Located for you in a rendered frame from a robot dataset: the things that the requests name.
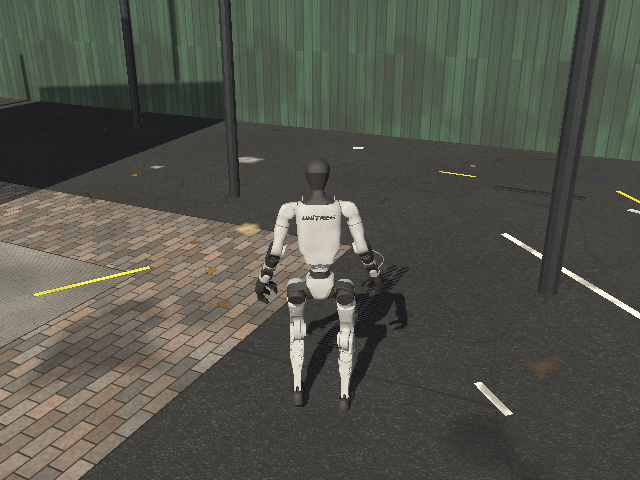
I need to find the right robot hand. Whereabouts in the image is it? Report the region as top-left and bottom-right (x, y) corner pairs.
(361, 273), (383, 297)

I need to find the robot left forearm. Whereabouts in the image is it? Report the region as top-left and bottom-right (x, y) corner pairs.
(259, 241), (280, 283)

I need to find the left robot hand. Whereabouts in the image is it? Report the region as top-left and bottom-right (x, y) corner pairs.
(255, 278), (278, 304)

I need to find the robot right upper arm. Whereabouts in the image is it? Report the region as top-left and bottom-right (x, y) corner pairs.
(339, 200), (369, 254)

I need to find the robot left upper arm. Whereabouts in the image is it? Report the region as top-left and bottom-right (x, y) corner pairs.
(270, 202), (298, 257)

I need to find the robot right thigh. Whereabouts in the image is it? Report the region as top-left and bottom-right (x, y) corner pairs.
(334, 279), (356, 350)

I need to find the robot right forearm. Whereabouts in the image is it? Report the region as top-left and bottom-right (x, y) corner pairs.
(359, 238), (380, 277)

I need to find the robot right foot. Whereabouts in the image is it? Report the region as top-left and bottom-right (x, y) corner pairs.
(338, 386), (355, 413)

